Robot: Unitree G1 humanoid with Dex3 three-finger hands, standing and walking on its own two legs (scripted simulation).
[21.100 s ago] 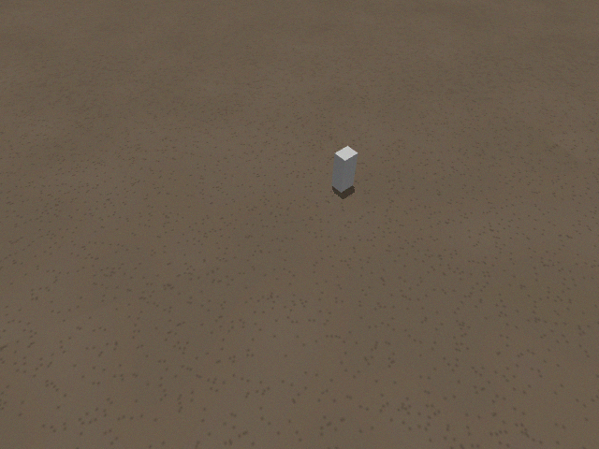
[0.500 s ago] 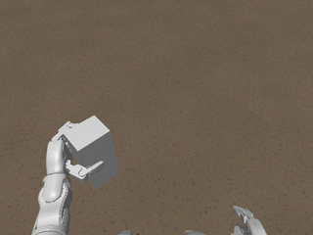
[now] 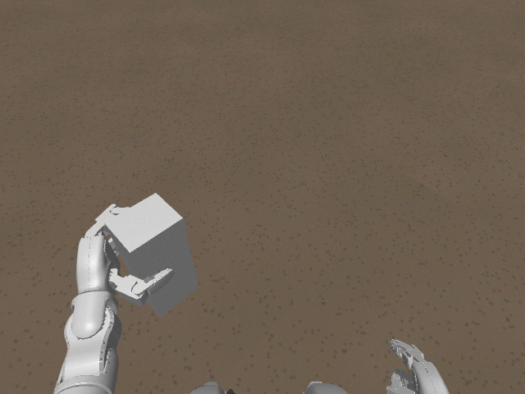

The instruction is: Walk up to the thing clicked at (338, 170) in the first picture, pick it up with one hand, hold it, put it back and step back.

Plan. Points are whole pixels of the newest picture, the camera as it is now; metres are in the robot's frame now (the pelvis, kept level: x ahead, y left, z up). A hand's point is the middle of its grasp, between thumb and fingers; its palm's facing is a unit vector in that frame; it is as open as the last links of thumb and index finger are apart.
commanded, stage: crouch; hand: left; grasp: from the side
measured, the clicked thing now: (158, 260) +0.32 +0.16 +0.01
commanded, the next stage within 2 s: lower in 1.76 s
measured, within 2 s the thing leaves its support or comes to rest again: neither
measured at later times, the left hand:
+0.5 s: hand (163, 285) +0.36 +0.20 -0.19, palm faces +0.23 -0.97 -0.05, open 10.9 cm
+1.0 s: hand (171, 304) +0.39 +0.23 -0.38, palm faces +0.28 -0.96 -0.05, open 10.9 cm
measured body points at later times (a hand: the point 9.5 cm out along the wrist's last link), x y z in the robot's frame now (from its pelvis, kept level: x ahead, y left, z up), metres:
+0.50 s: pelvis -0.02 +0.00 -0.16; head +0.13 +0.03 +0.27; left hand +0.34 +0.25 -0.18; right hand +0.09 -0.27 -0.28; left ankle +0.03 +0.13 -0.70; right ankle +0.01 -0.13 -0.70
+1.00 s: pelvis -0.07 +0.00 -0.33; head +0.14 +0.04 +0.07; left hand +0.36 +0.28 -0.38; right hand +0.03 -0.27 -0.45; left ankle +0.03 +0.13 -0.70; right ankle +0.01 -0.12 -0.70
